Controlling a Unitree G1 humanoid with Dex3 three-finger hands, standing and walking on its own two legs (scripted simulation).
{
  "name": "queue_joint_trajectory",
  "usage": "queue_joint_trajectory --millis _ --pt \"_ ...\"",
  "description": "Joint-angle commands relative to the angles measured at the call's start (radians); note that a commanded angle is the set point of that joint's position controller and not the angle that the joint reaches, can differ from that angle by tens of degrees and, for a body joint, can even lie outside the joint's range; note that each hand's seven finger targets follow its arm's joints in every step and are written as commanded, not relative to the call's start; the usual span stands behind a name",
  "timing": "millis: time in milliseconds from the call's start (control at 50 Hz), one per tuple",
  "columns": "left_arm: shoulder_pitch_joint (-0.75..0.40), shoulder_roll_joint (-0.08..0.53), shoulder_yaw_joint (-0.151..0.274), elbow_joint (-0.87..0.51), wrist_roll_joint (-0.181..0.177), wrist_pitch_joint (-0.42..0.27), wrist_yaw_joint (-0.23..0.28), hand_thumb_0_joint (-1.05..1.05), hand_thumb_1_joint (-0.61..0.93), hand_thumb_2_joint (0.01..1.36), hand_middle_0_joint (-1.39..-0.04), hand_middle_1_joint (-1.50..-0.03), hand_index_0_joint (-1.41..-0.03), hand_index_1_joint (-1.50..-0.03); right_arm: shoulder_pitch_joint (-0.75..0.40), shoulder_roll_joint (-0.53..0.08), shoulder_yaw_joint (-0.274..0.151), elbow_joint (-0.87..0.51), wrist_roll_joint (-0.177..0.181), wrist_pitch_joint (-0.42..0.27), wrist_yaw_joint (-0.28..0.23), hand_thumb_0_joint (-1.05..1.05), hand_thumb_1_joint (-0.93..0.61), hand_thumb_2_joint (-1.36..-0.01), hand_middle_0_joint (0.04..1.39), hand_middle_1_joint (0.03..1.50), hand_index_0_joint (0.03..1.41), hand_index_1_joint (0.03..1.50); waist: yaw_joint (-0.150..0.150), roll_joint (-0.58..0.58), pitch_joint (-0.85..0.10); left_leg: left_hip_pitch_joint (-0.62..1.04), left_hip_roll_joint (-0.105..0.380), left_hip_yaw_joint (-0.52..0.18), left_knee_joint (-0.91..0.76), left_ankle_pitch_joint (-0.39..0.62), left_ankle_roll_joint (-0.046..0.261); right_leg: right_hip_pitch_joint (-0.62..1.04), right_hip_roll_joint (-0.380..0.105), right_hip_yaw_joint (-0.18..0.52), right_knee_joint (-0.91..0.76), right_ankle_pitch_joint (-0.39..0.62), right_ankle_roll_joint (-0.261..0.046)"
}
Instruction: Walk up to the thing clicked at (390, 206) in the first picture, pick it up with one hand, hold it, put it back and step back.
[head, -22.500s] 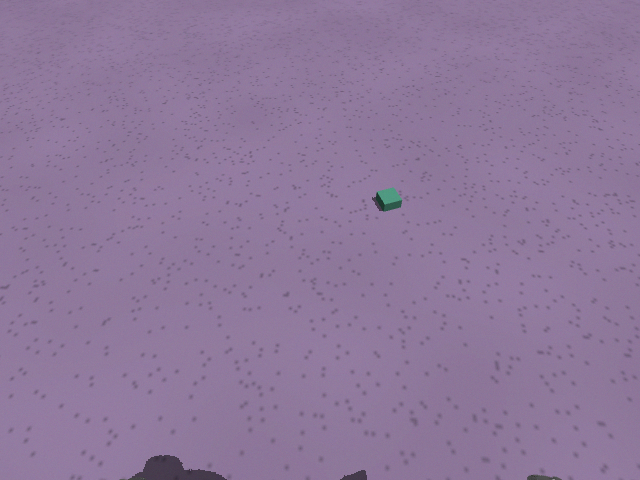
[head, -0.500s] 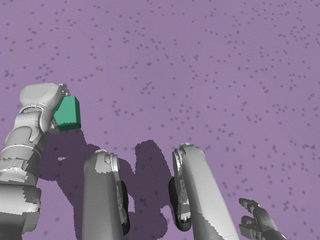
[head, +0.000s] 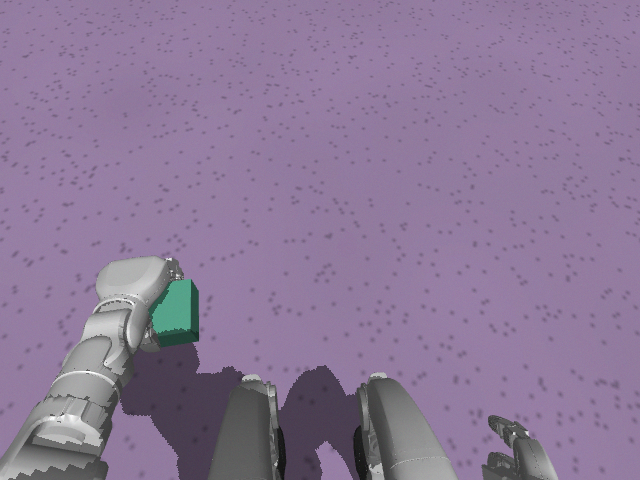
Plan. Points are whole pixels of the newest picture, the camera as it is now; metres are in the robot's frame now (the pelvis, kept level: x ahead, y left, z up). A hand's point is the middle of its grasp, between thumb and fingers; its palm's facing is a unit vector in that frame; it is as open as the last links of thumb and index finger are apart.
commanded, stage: lift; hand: left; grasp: from above
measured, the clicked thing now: (167, 314) +0.36 +0.23 -0.13
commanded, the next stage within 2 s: hold in 0.58 s
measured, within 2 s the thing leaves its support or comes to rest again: neither
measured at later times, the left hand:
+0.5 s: hand (132, 268) +0.37 +0.23 +0.02, palm faces -0.44 -0.05 -0.89, open 11.1 cm
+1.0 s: hand (118, 234) +0.38 +0.22 +0.07, palm faces -0.44 -0.04 -0.90, open 11.1 cm
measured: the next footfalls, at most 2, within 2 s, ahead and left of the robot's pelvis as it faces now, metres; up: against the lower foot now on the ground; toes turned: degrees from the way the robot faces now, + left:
none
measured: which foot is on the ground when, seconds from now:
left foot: down 0.00-1.00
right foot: down 0.00-1.00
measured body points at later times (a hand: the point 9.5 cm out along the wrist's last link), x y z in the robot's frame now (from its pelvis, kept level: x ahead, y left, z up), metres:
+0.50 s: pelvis +0.04 +0.00 +0.10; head +0.10 +0.00 +0.55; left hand +0.38 +0.23 +0.07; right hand +0.13 -0.27 -0.03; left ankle +0.09 +0.11 -0.59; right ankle +0.06 -0.13 -0.59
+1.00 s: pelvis +0.07 +0.00 +0.13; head +0.10 -0.01 +0.58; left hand +0.40 +0.22 +0.13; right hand +0.18 -0.27 +0.01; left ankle +0.09 +0.11 -0.59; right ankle +0.06 -0.13 -0.59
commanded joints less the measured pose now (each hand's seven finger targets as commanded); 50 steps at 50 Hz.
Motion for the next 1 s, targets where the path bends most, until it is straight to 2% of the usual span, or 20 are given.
queue_joint_trajectory --millis 0,40,100,140,180,200,240,260,360,400,420,460,500,580,600,660,740,840,920,980 --pt "-0.305 0.173 0.067 -0.147 0.003 -0.013 0.063 0.000 0.583 0.872 -1.153 -0.365 -1.045 -0.479 0.041 -0.160 -0.061 -0.077 0.003 -0.048 -0.021 0.000 -0.896 -0.902 0.200 0.300 0.200 0.300 -0.014 0.061 -0.310 0.450 -0.031 -0.037 -0.345 -0.057 -0.010 0.197 0.035 0.030 -0.326 -0.002 -0.041" --pt "-0.313 0.149 0.053 -0.163 -0.001 -0.017 0.071 0.000 0.580 0.860 -1.141 -0.378 -1.041 -0.484 0.048 -0.159 -0.064 -0.078 0.003 -0.054 -0.021 0.000 -0.896 -0.902 0.200 0.300 0.200 0.300 -0.013 0.058 -0.316 0.501 -0.036 -0.017 -0.377 -0.011 -0.009 0.256 0.033 0.039 -0.375 0.030 -0.041" --pt "-0.289 0.142 0.053 -0.121 0.003 -0.016 0.081 0.000 0.575 0.897 -1.142 -0.393 -1.036 -0.505 0.051 -0.160 -0.063 -0.073 0.001 -0.059 -0.021 0.000 -0.896 -0.902 0.200 0.300 0.200 0.300 -0.013 0.039 -0.274 0.551 -0.035 -0.018 -0.431 0.016 -0.012 0.305 0.034 0.034 -0.419 0.060 -0.036" --pt "-0.312 0.157 0.063 -0.135 0.012 -0.016 0.094 0.000 0.570 0.894 -1.134 -0.395 -1.030 -0.505 0.063 -0.159 -0.066 -0.072 0.000 -0.059 -0.021 0.000 -0.895 -0.902 0.200 0.300 0.200 0.300 -0.009 0.041 -0.290 0.596 -0.040 -0.001 -0.455 0.066 -0.011 0.363 0.032 0.042 -0.455 0.100 -0.036" --pt "-0.300 0.130 0.052 -0.120 0.012 -0.010 0.102 0.000 0.571 0.890 -1.124 -0.410 -1.026 -0.514 0.073 -0.157 -0.069 -0.066 -0.002 -0.060 -0.020 0.000 -0.895 -0.901 0.200 0.300 0.200 0.300 -0.004 0.050 -0.295 0.646 -0.037 0.002 -0.484 0.132 -0.014 0.404 0.030 0.041 -0.476 0.167 -0.035" --pt "-0.307 0.140 0.058 -0.124 0.011 -0.008 0.106 0.000 0.561 0.905 -1.127 -0.397 -1.021 -0.510 0.072 -0.160 -0.070 -0.071 -0.002 -0.059 -0.020 0.000 -0.894 -0.901 0.200 0.300 0.200 0.300 -0.002 0.037 -0.287 0.668 -0.037 0.002 -0.502 0.143 -0.013 0.423 0.031 0.039 -0.499 0.178 -0.033" --pt "-0.251 0.144 0.069 -0.088 0.016 0.000 0.115 0.000 0.550 0.904 -1.132 -0.382 -1.019 -0.501 0.076 -0.159 -0.071 -0.067 0.000 -0.055 -0.018 0.000 -0.895 -0.901 0.200 0.300 0.200 0.300 0.011 0.023 -0.254 0.674 -0.041 0.007 -0.530 0.165 -0.013 0.463 0.029 0.045 -0.528 0.197 -0.032" --pt "-0.247 0.125 0.058 -0.087 0.012 0.003 0.115 0.000 0.542 0.899 -1.124 -0.375 -1.011 -0.494 0.073 -0.159 -0.072 -0.069 0.001 -0.053 -0.015 0.000 -0.894 -0.901 0.200 0.300 0.200 0.300 0.009 0.013 -0.253 0.691 -0.042 0.008 -0.544 0.177 -0.012 0.480 0.028 0.047 -0.539 0.211 -0.032" --pt "-0.249 0.123 0.058 -0.097 0.011 0.014 0.113 0.000 0.526 0.858 -1.108 -0.352 -1.000 -0.466 0.070 -0.161 -0.081 -0.074 0.001 -0.048 -0.012 0.000 -0.894 -0.900 0.200 0.300 0.200 0.300 0.019 0.017 -0.248 0.784 -0.045 0.014 -0.609 0.247 -0.015 0.565 0.024 0.047 -0.601 0.274 -0.029" --pt "-0.258 0.128 0.063 -0.117 0.006 0.012 0.108 0.000 0.531 0.843 -1.101 -0.358 -1.000 -0.465 0.074 -0.159 -0.083 -0.072 0.000 -0.047 -0.013 0.000 -0.894 -0.899 0.200 0.300 0.200 0.300 0.025 0.017 -0.247 0.808 -0.045 0.014 -0.630 0.277 -0.015 0.603 0.024 0.049 -0.625 0.304 -0.026" --pt "-0.248 0.124 0.061 -0.101 0.006 0.012 0.104 0.000 0.523 0.854 -1.113 -0.345 -1.003 -0.461 0.075 -0.162 -0.084 -0.072 0.000 -0.046 -0.012 0.000 -0.894 -0.899 0.200 0.300 0.200 0.300 0.015 0.007 -0.236 0.818 -0.045 0.017 -0.639 0.284 -0.014 0.600 0.024 0.048 -0.635 0.310 -0.026" --pt "-0.241 0.127 0.065 -0.122 0.000 0.007 0.098 0.000 0.540 0.834 -1.113 -0.353 -1.013 -0.459 0.073 -0.160 -0.086 -0.077 0.002 -0.045 -0.012 0.000 -0.895 -0.899 0.200 0.300 0.200 0.300 0.026 0.011 -0.234 0.850 -0.047 0.018 -0.665 0.303 -0.015 0.635 0.022 0.051 -0.659 0.325 -0.025" --pt "-0.224 0.106 0.050 -0.120 -0.002 0.006 0.093 0.000 0.564 0.839 -1.129 -0.349 -1.030 -0.453 0.073 -0.162 -0.087 -0.079 0.005 -0.042 -0.011 0.000 -0.894 -0.898 0.200 0.300 0.200 0.300 0.024 -0.022 -0.224 0.873 -0.049 0.021 -0.684 0.322 -0.011 0.668 0.020 0.051 -0.686 0.344 -0.021" --pt "-0.245 0.129 0.056 -0.155 -0.005 -0.002 0.085 0.000 0.594 0.839 -1.137 -0.374 -1.051 -0.466 0.067 -0.164 -0.090 -0.082 0.008 -0.036 -0.011 0.000 -0.894 -0.896 0.200 0.300 0.200 0.300 0.027 -0.011 -0.238 0.925 -0.054 0.037 -0.709 0.362 -0.006 0.723 0.017 0.060 -0.729 0.397 -0.015" --pt "-0.220 0.111 0.049 -0.130 -0.005 0.001 0.084 0.000 0.603 0.859 -1.146 -0.380 -1.057 -0.474 0.068 -0.162 -0.087 -0.081 0.009 -0.035 -0.010 0.000 -0.893 -0.896 0.200 0.300 0.200 0.300 0.020 -0.027 -0.208 0.920 -0.055 0.035 -0.719 0.362 -0.007 0.721 0.017 0.059 -0.736 0.395 -0.015" --pt "-0.217 0.109 0.045 -0.151 -0.005 -0.006 0.079 0.000 0.622 0.867 -1.160 -0.385 -1.074 -0.477 0.060 -0.163 -0.092 -0.082 0.011 -0.032 -0.010 0.000 -0.893 -0.896 0.200 0.300 0.200 0.300 0.035 -0.005 -0.193 0.951 -0.053 0.036 -0.754 0.365 -0.013 0.739 0.019 0.053 -0.758 0.382 -0.020" --pt "-0.232 0.121 0.041 -0.178 0.006 -0.007 0.063 0.000 0.527 0.779 -1.069 -0.343 -0.991 -0.425 0.048 -0.167 -0.092 -0.083 0.018 -0.026 -0.010 0.000 -0.892 -0.894 0.200 0.300 0.200 0.300 0.036 -0.016 -0.189 0.981 -0.057 0.042 -0.778 0.414 -0.011 0.779 0.020 0.059 -0.779 0.432 -0.018" --pt "-0.239 0.124 0.041 -0.194 0.004 -0.004 0.039 0.000 0.563 0.774 -1.084 -0.355 -1.013 -0.430 0.042 -0.171 -0.097 -0.086 0.017 -0.020 -0.007 0.000 -0.892 -0.894 0.200 0.300 0.200 0.300 0.041 -0.014 -0.208 1.050 -0.053 0.049 -0.790 0.509 -0.007 0.818 0.022 0.059 -0.799 0.509 -0.014" --pt "-0.205 0.118 0.038 -0.197 0.000 -0.002 0.019 0.000 0.573 0.735 -1.072 -0.360 -1.015 -0.421 0.031 -0.168 -0.095 -0.098 0.021 -0.013 -0.005 0.000 -0.893 -0.894 0.200 0.300 0.200 0.300 0.056 -0.012 -0.174 1.050 -0.055 0.052 -0.824 0.502 -0.011 0.853 0.021 0.059 -0.818 0.500 -0.019" --pt "-0.219 0.133 0.038 -0.224 -0.002 -0.006 -0.006 0.000 0.598 0.715 -1.079 -0.360 -1.029 -0.414 0.022 -0.172 -0.094 -0.111 0.023 -0.007 -0.006 0.000 -0.892 -0.894 0.200 0.300 0.200 0.300 0.053 -0.017 -0.165 1.060 -0.053 0.056 -0.838 0.511 -0.006 0.868 0.021 0.060 -0.834 0.513 -0.018"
